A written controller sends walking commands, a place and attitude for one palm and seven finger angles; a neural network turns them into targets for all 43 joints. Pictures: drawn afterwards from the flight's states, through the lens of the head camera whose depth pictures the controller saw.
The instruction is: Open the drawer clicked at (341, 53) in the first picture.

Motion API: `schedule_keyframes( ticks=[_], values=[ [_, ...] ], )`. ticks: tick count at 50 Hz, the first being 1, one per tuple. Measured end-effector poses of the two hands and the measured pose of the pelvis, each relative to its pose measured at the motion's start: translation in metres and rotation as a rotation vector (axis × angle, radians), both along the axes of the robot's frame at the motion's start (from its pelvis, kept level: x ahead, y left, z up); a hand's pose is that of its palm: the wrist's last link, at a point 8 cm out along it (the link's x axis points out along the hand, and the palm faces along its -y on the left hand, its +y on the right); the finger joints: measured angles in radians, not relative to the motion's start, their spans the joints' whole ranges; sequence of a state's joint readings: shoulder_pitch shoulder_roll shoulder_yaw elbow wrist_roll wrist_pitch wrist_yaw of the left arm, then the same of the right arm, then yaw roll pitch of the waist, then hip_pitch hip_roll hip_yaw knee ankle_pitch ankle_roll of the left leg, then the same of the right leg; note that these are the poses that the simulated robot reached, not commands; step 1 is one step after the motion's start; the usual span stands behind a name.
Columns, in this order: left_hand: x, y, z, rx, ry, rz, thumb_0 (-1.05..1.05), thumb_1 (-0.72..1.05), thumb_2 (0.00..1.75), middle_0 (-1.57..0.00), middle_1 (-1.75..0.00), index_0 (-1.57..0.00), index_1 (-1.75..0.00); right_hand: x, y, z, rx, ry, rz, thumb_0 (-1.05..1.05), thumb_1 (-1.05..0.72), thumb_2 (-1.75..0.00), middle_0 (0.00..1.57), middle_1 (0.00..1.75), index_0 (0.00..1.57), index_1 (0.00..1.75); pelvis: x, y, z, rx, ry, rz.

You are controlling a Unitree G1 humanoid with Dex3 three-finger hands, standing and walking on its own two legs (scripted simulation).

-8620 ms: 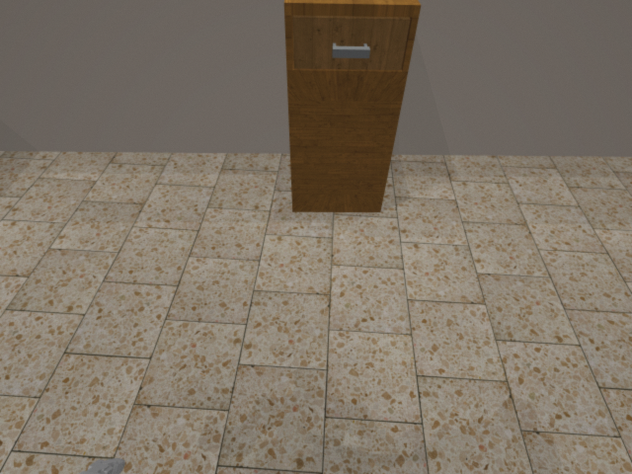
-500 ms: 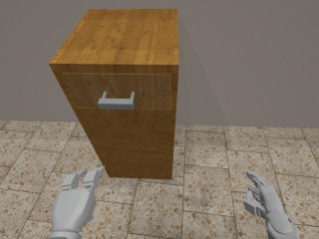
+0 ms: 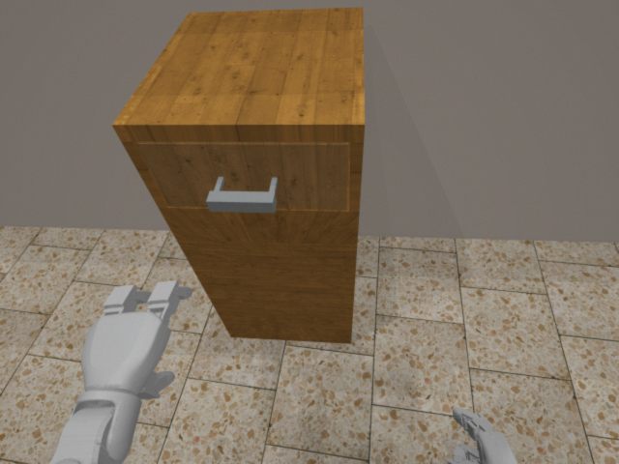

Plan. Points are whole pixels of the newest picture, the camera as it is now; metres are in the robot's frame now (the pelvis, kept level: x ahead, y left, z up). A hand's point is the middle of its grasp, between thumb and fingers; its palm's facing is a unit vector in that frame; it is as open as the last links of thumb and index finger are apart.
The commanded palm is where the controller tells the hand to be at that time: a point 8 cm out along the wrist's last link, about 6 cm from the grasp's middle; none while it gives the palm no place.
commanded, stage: raise the hand with hooked fingers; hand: left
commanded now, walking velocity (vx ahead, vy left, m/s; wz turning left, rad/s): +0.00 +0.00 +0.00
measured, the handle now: (244, 192) +0.54 +0.19 +0.00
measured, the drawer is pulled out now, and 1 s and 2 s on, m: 0.00 0.00 0.00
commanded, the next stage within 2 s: move the hooked fingers above the handle in 1.02 s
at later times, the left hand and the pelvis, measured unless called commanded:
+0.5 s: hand (120, 280) +0.29 +0.26 +0.10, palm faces +0.08 -0.06 -0.99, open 13.7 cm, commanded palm +0.26 +0.26 +0.16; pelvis +0.00 +0.02 +0.02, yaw +1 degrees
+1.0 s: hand (119, 267) +0.30 +0.26 +0.12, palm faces +0.08 -0.06 -1.00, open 13.9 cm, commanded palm +0.27 +0.27 +0.17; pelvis +0.00 +0.02 +0.02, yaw +1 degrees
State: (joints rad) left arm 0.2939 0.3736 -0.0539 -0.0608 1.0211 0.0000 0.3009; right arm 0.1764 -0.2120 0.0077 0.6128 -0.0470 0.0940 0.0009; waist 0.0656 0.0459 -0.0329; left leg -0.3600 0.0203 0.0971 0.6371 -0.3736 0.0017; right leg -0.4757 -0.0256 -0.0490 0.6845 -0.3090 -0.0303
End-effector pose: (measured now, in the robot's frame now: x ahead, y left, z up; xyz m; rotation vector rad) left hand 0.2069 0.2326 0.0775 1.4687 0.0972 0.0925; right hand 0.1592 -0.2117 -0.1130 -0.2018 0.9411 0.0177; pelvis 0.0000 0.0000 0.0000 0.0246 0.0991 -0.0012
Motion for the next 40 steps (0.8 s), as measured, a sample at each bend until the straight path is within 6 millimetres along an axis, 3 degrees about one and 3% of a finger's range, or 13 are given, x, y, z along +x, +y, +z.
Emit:
schedule_keyframes(
  ticks=[4, 9, 17, 23, 28, 34, 40],
  values=[
    [0.004, 0.01, 0.008, 0.012, -0.045, -0.002, 0.0, -0.03, 0.5, -0.29, -0.9, -0.28, -0.89, -0.003, -0.016, 0.002, -0.052, 0.013, -0.03, 0.02, -0.9, -0.9, 0.2, 0.3, 0.2, 0.3, 0.001, 0.006, 0.001, -0.003, -0.003, 0.005],
    [0.019, 0.019, 0.023, 0.017, -0.098, 0.017, 0.0, -0.14, 0.45, -0.3, -0.97, -0.29, -0.97, 0.011, -0.021, 0.011, -0.073, -0.031, -0.049, 0.02, -0.9, -0.9, 0.2, 0.3, 0.2, 0.3, 0.0, 0.012, 0.003, -0.006, -0.018, 0.011],
    [0.043, 0.022, 0.051, 0.02, -0.096, 0.008, 0.0, -0.33, 0.37, -0.31, -1.09, -0.3, -1.09, 0.045, 0.007, 0.034, -0.02, -0.132, -0.019, 0.01, -0.91, -0.9, 0.2, 0.3, 0.2, 0.29, 0.002, 0.017, 0.011, -0.009, -0.058, 0.011],
    [0.054, 0.028, 0.07, 0.033, -0.081, 0.0, 0.0, -0.43, 0.33, -0.32, -1.16, -0.31, -1.16, 0.056, 0.031, 0.041, 0.021, -0.146, 0.031, 0.01, -0.9, -0.9, 0.2, 0.3, 0.2, 0.3, 0.002, 0.019, 0.016, -0.013, -0.079, 0.019],
    [0.063, 0.035, 0.084, 0.046, -0.072, -0.013, 0.0, -0.47, 0.31, -0.32, -1.19, -0.31, -1.18, 0.053, 0.04, 0.038, 0.032, -0.117, 0.054, 0.01, -0.9, -0.9, 0.2, 0.3, 0.2, 0.3, 0.002, 0.02, 0.018, -0.016, -0.088, 0.028],
    [0.074, 0.041, 0.101, 0.057, -0.069, -0.033, 0.0, -0.49, 0.3, -0.32, -1.2, -0.32, -1.19, 0.038, 0.034, 0.03, 0.022, -0.061, 0.042, 0.01, -0.9, -0.9, 0.2, 0.3, 0.2, 0.3, 0.002, 0.021, 0.02, -0.018, -0.088, 0.035],
    [0.076, 0.041, 0.096, 0.031, -0.031, -0.057, 0.0, -0.49, 0.3, -0.32, -1.2, -0.31, -1.2, 0.021, 0.018, 0.026, 0.004, -0.016, 0.005, 0.01, -0.9, -0.9, 0.2, 0.3, 0.2, 0.3, 0.0, 0.022, 0.021, -0.017, -0.076, 0.026]
  ],
)
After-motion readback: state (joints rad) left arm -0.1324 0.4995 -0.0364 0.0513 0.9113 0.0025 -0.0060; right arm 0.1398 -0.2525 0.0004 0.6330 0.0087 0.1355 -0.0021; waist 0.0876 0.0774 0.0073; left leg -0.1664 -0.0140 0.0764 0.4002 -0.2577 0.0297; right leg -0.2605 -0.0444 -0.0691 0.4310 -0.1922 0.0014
